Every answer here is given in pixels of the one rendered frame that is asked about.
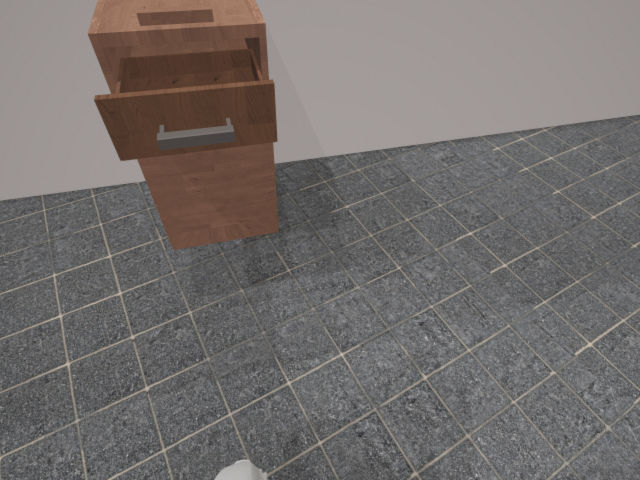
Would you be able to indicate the handle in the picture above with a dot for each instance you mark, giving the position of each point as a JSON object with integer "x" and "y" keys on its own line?
{"x": 175, "y": 15}
{"x": 195, "y": 137}

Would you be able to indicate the drawer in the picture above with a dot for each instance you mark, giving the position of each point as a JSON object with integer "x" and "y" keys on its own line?
{"x": 188, "y": 91}

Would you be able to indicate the cabinet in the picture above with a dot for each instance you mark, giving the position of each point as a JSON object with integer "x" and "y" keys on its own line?
{"x": 208, "y": 196}

